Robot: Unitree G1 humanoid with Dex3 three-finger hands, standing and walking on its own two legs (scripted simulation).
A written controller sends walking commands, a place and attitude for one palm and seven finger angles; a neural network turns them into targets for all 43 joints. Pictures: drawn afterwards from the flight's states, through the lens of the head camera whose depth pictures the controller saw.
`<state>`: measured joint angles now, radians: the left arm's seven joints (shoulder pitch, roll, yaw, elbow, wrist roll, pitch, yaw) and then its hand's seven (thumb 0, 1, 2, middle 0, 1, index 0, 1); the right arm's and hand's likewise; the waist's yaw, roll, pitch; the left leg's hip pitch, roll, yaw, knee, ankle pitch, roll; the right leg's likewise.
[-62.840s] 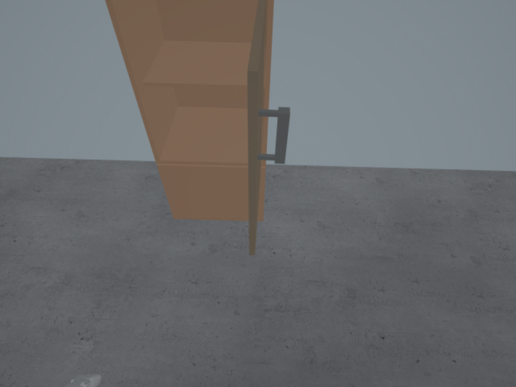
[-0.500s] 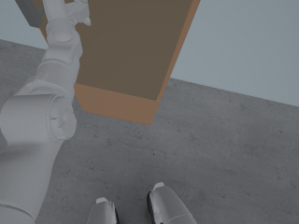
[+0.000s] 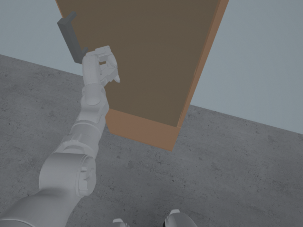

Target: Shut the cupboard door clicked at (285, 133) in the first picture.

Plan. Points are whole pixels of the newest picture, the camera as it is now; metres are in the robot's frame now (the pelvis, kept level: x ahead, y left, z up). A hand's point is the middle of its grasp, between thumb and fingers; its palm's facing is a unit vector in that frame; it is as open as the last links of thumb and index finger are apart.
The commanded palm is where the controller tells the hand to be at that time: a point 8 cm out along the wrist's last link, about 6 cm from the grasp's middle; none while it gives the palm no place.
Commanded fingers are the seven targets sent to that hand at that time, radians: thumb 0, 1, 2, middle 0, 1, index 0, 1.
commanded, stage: pull the fist back off the door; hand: left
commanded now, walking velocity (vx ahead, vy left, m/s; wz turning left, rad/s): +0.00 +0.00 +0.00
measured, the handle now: (76, 38) +0.63 +0.17 +0.10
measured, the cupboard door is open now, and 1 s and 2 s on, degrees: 0 0 0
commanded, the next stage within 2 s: draw the hand back to the body in 0.10 s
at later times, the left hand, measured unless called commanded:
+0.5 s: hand (90, 87) +0.43 +0.11 +0.12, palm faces +0.11 -0.99 -0.01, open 3.1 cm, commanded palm +0.38 +0.15 +0.13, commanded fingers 0.00 0.90 0.90 -1.30 -1.50 -1.30 -1.50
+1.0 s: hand (22, 148) +0.28 +0.19 +0.17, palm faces +0.21 -0.95 -0.23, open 3.3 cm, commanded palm +0.23 +0.24 +0.18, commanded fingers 0.00 0.90 0.90 -0.75 -0.90 -0.75 -0.90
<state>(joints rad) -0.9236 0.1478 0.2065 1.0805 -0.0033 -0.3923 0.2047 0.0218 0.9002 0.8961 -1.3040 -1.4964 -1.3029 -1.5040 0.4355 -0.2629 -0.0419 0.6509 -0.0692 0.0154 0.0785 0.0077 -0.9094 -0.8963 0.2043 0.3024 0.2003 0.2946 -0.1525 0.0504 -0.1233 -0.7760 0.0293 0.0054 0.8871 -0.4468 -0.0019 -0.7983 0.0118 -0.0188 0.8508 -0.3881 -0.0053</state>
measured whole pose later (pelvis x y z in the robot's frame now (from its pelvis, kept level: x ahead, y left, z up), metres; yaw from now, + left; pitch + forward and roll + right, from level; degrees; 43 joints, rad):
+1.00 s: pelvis -0.01 +0.01 +0.05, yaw +1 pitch -2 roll +0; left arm 0.03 0.25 0.08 0.04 -0.06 -0.08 0.06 0.02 0.89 0.89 -1.01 -1.18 -1.01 -1.18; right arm 0.16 -0.21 0.05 0.57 0.03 -0.02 -0.08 0.01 -0.91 -0.90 0.20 0.30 0.20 0.29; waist 0.03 0.06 -0.02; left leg -0.16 0.00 0.01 0.47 -0.27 0.01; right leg -0.19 -0.01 -0.02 0.46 -0.23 0.01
